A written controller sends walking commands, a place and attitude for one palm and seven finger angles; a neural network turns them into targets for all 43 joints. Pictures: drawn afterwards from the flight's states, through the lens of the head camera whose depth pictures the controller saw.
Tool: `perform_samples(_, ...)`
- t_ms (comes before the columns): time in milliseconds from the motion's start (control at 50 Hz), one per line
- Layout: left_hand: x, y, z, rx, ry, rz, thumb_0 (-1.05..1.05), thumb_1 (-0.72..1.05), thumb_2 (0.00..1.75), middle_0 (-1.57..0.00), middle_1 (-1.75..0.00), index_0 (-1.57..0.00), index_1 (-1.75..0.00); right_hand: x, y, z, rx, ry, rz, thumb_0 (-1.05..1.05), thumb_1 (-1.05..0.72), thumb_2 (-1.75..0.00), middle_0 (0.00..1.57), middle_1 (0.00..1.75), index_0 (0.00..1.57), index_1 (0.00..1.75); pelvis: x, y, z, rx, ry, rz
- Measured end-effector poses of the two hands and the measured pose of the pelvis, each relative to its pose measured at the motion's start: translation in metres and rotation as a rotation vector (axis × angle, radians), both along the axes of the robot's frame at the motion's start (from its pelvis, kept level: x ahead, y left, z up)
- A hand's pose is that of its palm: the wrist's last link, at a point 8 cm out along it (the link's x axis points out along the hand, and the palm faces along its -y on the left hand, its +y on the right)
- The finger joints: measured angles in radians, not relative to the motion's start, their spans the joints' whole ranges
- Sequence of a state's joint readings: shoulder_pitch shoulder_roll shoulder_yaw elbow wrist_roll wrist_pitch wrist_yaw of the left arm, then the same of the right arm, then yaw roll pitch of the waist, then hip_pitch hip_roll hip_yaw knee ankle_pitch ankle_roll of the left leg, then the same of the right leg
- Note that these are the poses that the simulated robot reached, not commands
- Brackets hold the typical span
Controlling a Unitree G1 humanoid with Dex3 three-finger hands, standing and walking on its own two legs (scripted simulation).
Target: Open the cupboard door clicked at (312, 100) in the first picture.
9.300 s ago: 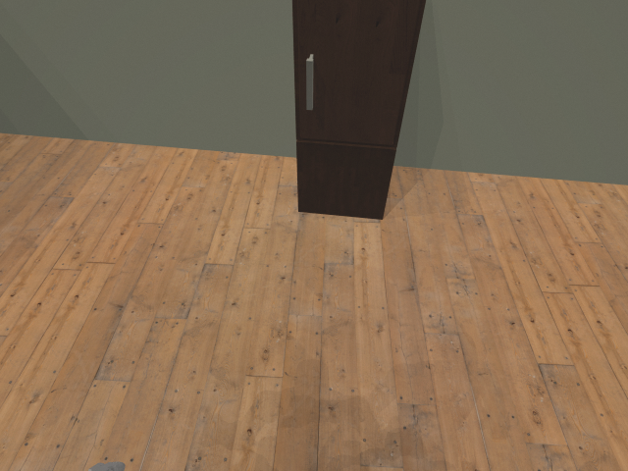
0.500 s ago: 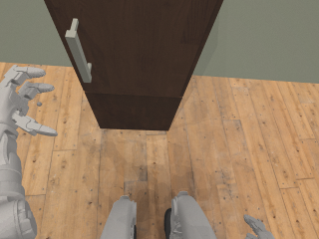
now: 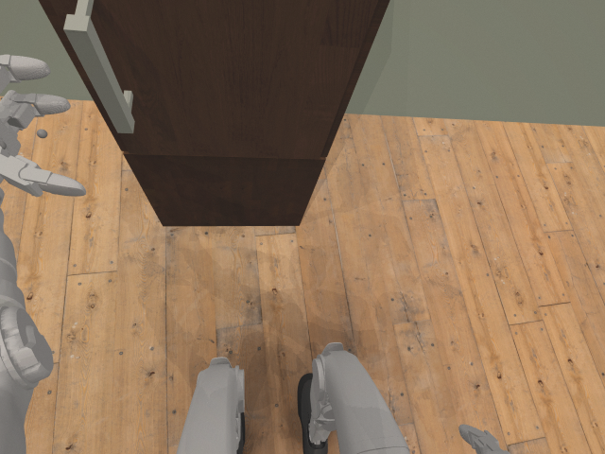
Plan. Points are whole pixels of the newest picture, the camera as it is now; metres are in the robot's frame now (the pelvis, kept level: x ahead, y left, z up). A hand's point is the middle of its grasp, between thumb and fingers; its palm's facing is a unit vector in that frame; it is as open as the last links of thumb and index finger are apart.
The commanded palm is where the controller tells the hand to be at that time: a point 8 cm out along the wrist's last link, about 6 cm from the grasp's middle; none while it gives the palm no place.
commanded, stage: move the hooked fingers beside the handle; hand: left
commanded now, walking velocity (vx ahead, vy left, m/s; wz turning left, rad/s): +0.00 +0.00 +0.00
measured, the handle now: (108, 70) +0.58 +0.23 +0.04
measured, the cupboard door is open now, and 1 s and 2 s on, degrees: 0 0 0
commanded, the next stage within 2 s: slide the fingers in behind the handle in 1.04 s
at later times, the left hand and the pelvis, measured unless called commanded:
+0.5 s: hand (46, 111) +0.52 +0.29 +0.02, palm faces +0.04 -1.00 -0.02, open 14.0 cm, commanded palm +0.52 +0.31 +0.03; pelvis -0.01 +0.01 -0.02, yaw -2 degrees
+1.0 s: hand (50, 113) +0.52 +0.29 +0.02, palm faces +0.03 -1.00 -0.03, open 14.0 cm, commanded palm +0.52 +0.30 +0.03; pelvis +0.00 +0.01 -0.01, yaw -1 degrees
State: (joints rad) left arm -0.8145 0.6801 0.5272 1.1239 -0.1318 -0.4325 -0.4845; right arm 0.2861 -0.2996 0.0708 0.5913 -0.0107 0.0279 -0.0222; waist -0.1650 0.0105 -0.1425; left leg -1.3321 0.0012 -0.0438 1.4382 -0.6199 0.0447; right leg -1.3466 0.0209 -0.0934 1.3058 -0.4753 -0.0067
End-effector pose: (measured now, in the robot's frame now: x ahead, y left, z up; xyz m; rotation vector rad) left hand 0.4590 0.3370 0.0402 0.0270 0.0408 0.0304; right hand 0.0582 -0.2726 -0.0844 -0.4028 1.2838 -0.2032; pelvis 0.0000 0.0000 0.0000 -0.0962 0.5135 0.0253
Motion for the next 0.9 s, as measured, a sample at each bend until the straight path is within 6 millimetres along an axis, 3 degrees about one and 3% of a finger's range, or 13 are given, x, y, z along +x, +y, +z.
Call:
perform_samples(320, 0.046, 0.008, -0.007, 0.002, -0.015, 0.011, -0.02, -0.50, 0.30, -0.30, -1.20, -0.30, -1.20, -0.044, 0.001, -0.011, -0.029, 0.125, -0.048, 0.01, -0.91, -0.90, 0.20, 0.30, 0.20, 0.30, -0.008, 0.000, -0.021, -0.025, 0.061, -0.010)
perform_samples(460, 0.045, 0.009, -0.017, -0.006, 0.006, 0.001, -0.01, -0.50, 0.30, -0.30, -1.19, -0.30, -1.20, -0.055, 0.011, -0.011, -0.005, 0.167, -0.078, 0.01, -0.91, -0.90, 0.20, 0.30, 0.20, 0.30, -0.006, 0.005, -0.020, -0.030, 0.068, -0.020)
perform_samples(660, 0.037, 0.015, -0.007, 0.003, -0.004, 0.010, -0.02, -0.50, 0.30, -0.30, -1.20, -0.30, -1.20, -0.045, 0.022, -0.002, 0.010, 0.152, -0.069, 0.01, -0.91, -0.90, 0.20, 0.30, 0.20, 0.30, -0.002, 0.010, -0.010, -0.038, 0.052, -0.005)
perform_samples(900, 0.037, 0.006, -0.008, -0.004, -0.006, 0.000, -0.01, -0.50, 0.30, -0.30, -1.20, -0.30, -1.20, -0.025, 0.016, 0.003, -0.013, 0.097, -0.044, 0.01, -0.91, -0.90, 0.20, 0.30, 0.20, 0.30, 0.001, 0.012, -0.006, -0.036, 0.042, -0.002)
